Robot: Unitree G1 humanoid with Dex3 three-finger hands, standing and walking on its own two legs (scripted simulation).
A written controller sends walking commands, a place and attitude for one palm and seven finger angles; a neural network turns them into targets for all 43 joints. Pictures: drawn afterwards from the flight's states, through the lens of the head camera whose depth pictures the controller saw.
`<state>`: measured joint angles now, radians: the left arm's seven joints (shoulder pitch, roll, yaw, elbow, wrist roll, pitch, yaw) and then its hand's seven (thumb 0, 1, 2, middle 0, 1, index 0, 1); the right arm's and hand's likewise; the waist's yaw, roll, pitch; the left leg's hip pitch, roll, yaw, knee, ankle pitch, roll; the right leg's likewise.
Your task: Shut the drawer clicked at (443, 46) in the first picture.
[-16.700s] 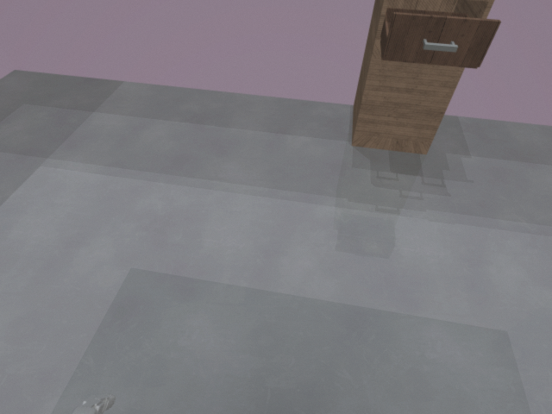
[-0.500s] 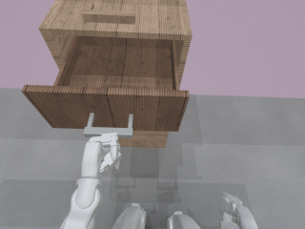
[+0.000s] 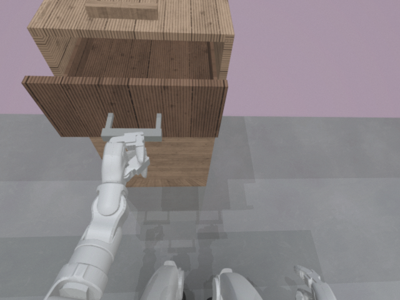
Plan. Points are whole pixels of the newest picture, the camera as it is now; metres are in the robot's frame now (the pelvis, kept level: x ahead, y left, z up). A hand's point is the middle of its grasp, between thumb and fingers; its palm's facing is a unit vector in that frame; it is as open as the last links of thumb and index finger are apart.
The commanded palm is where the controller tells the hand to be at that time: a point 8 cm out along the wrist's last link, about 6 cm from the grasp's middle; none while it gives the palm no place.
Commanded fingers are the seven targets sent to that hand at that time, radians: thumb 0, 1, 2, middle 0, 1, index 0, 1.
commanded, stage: push the drawer shut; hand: left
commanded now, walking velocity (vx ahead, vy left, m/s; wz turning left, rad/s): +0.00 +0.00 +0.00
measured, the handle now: (133, 126) +0.46 +0.15 +0.04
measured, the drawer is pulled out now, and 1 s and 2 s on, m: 0.14 0.01 0.00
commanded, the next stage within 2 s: pull the fist back off the drawer in 1.32 s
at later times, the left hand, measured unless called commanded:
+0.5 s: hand (148, 134) +0.45 +0.12 +0.03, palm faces +0.06 -1.00 -0.04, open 2.9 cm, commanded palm +0.44 +0.16 +0.04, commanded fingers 0.00 0.90 0.90 -1.40 -1.60 -1.40 -1.60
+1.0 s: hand (151, 110) +0.51 +0.12 +0.03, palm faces +0.07 -1.00 -0.05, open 2.9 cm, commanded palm +0.51 +0.16 +0.04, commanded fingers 0.00 0.90 0.90 -1.40 -1.60 -1.40 -1.60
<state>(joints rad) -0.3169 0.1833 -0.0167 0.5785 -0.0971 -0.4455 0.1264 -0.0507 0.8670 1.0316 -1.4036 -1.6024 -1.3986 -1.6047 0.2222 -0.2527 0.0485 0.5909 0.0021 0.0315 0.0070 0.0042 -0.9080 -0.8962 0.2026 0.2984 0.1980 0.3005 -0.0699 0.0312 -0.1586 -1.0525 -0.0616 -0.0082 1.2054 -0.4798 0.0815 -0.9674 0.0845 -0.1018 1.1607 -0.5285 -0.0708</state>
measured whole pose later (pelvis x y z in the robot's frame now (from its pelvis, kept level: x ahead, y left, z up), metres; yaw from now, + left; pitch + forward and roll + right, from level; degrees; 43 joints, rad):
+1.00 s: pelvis +0.00 +0.00 -0.01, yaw -1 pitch +25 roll -4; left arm -0.89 0.32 0.23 1.21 -0.02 -0.56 0.10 -0.05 0.86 1.02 -1.40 -1.60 -1.40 -1.60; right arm 0.34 -0.27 0.03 0.66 -0.04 0.06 0.05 0.00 -0.91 -0.90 0.20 0.30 0.20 0.30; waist -0.18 0.05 -0.16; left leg -1.19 -0.05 0.00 1.24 -0.48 0.09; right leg -1.11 0.09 -0.10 1.18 -0.52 -0.07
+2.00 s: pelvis +0.01 +0.01 -0.01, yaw -3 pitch +26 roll -5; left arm -0.85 0.31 0.25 1.14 -0.03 -0.51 0.09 -0.01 0.87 0.94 -1.40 -1.60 -1.40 -1.60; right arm 0.39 -0.26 0.03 0.64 -0.04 0.07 0.08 0.00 -0.91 -0.90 0.20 0.30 0.20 0.30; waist -0.17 0.06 -0.17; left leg -1.18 -0.03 0.01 1.22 -0.49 0.10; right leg -1.10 0.11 -0.08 1.16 -0.51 -0.06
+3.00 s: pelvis +0.05 +0.00 +0.09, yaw -1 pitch +2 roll -1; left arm 0.18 0.32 0.07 -0.03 -0.10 -0.06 0.07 0.02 0.90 0.90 -1.40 -1.60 -1.40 -1.60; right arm 0.19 -0.25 0.06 0.51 0.05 0.07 -0.08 0.01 -0.91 -0.90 0.20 0.30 0.20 0.30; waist 0.02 0.05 -0.06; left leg -0.33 -0.06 0.01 0.61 -0.32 0.08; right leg -0.25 0.09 -0.01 0.55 -0.34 -0.06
